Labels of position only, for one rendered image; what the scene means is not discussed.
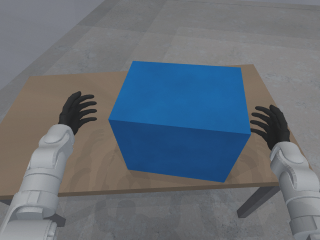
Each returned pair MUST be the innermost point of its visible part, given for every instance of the left robot forearm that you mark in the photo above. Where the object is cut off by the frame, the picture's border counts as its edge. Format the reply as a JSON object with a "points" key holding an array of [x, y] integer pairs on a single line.
{"points": [[37, 197]]}

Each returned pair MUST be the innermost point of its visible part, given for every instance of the left robot hand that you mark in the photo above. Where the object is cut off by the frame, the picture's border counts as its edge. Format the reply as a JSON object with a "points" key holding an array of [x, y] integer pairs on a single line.
{"points": [[71, 111]]}

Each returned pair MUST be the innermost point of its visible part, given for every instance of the right robot forearm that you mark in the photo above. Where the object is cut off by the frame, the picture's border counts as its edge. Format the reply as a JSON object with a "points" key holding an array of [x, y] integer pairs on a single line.
{"points": [[300, 188]]}

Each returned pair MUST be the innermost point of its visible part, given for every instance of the table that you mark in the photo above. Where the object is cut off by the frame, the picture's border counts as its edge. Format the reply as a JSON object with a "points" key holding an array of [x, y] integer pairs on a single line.
{"points": [[96, 165]]}

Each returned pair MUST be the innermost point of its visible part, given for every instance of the carton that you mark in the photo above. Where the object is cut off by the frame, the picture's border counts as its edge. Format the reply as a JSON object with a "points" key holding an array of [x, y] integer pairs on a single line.
{"points": [[182, 120]]}

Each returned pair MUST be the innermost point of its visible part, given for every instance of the left robot upper arm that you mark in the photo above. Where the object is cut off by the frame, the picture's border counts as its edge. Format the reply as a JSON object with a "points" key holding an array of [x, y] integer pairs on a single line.
{"points": [[30, 229]]}

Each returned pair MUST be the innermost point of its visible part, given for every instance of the right robot hand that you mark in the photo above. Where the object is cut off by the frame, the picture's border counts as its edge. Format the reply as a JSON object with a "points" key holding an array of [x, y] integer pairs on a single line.
{"points": [[276, 127]]}

